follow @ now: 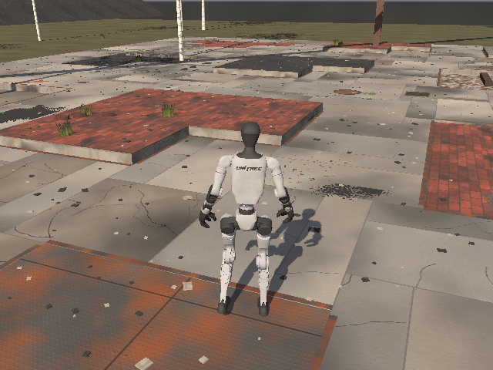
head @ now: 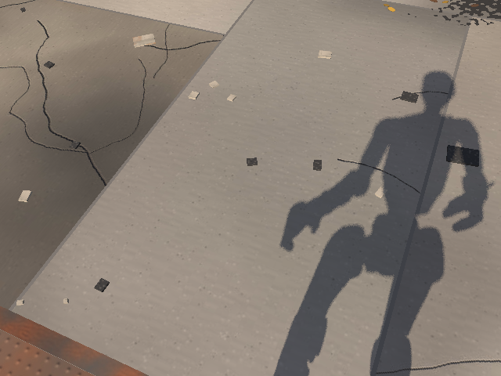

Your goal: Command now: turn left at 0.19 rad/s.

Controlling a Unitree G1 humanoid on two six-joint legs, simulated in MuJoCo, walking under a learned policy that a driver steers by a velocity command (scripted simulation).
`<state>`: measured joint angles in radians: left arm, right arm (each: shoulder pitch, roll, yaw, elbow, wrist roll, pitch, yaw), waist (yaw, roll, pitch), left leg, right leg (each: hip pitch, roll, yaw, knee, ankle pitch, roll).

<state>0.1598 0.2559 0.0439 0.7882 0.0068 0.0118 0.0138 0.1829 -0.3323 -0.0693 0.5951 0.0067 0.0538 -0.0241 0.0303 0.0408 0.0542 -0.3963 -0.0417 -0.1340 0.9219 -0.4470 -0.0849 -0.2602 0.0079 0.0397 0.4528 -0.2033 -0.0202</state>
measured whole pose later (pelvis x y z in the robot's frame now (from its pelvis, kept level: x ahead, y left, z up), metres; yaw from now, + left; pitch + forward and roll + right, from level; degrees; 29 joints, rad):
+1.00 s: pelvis +0.01 +0.03 +0.00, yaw +0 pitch -1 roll +0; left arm 0.16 0.24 0.03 1.08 0.00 0.02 0.04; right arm 0.27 -0.23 -0.01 0.90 -0.01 -0.01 -0.03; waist 0.02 0.00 0.04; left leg -0.15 -0.03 -0.06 0.49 -0.32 0.01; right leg -0.22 -0.03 0.04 0.49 -0.25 0.04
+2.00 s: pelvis +0.18 -0.03 +0.00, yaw +1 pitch +2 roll +0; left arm 0.56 0.16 -0.01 1.07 0.00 -0.11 0.00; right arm 0.08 -0.25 -0.02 0.79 0.02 -0.10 0.03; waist 0.09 0.04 -0.05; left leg -0.81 0.12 0.00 0.97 0.02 0.03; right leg 0.09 0.03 -0.04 0.20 -0.33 -0.04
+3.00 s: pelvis +1.03 -0.12 +0.00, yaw -36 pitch +1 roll +1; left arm 0.45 0.20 0.05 0.76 -0.03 -0.07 0.01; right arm -0.05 -0.25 -0.03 0.58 -0.02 -0.14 0.00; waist 0.09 0.03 0.04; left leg -0.70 0.08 -0.16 0.69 0.05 -0.05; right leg -0.09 0.17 0.19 0.44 -0.32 -0.14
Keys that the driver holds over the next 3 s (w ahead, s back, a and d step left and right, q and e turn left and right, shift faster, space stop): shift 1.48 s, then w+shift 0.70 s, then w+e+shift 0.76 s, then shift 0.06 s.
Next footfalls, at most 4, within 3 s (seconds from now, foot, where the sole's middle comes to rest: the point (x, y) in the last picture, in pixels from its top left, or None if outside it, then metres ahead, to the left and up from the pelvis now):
0.10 left None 0.02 0.15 -0.78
2.20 left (240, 336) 0.57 0.12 -0.78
2.70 right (324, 214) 0.97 -0.13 -0.78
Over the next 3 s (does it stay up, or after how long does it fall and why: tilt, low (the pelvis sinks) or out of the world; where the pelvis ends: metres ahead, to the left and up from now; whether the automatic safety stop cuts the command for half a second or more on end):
stays up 1.03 -0.12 0.00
